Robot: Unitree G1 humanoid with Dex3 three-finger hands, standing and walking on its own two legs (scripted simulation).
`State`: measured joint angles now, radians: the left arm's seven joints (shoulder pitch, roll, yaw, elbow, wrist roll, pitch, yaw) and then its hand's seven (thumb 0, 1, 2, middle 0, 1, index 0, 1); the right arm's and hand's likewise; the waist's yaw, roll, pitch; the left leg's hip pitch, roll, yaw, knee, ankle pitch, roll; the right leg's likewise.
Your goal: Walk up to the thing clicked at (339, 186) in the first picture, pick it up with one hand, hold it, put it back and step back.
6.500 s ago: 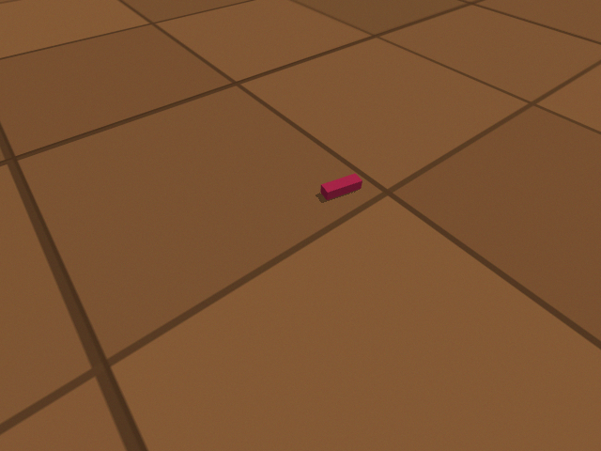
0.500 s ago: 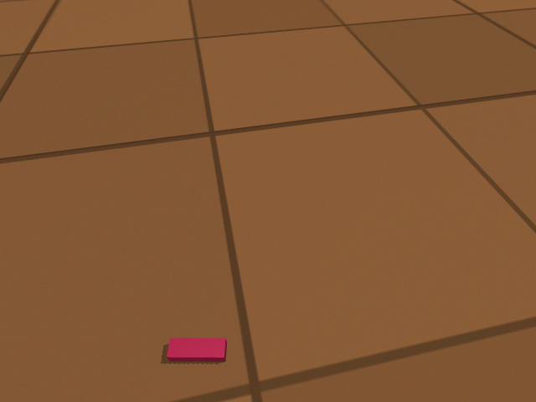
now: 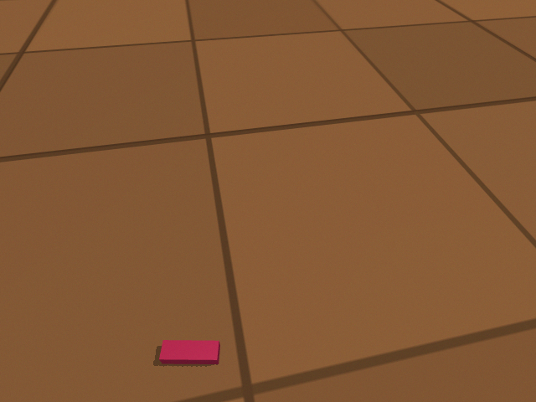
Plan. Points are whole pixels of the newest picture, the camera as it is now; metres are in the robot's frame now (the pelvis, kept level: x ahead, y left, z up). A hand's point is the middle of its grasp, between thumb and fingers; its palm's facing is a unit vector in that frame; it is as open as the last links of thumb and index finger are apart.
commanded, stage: stand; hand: left
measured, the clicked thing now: (190, 352) +0.42 +0.26 -0.76
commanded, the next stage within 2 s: walk up in 1.66 s
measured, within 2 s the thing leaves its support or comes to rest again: neither
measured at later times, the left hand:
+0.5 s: hand out of the picture +0.08 +0.25 -0.15, palm faces -0.02 -0.94 -0.35, open 7.3 cm
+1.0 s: hand out of the picture +0.08 +0.24 -0.15, palm faces -0.03 -0.94 -0.35, open 7.3 cm
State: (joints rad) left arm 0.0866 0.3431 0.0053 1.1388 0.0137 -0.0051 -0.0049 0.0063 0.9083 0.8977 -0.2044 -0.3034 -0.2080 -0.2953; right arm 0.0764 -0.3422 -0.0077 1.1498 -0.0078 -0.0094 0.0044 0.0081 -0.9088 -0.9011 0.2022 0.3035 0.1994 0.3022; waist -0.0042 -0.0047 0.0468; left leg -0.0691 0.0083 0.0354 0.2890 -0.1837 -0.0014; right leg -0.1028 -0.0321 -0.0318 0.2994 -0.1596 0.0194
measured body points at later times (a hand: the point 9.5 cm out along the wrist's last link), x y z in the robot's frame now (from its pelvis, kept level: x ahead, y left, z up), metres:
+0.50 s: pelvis +0.00 -0.01 +0.00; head +0.00 -0.01 +0.45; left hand +0.08 +0.30 -0.13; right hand +0.07 -0.31 -0.13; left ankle -0.02 +0.12 -0.75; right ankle +0.00 -0.13 -0.75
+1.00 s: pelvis +0.00 -0.01 +0.00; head +0.00 -0.01 +0.45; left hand +0.08 +0.29 -0.13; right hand +0.07 -0.31 -0.13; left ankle -0.02 +0.12 -0.75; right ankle +0.00 -0.13 -0.75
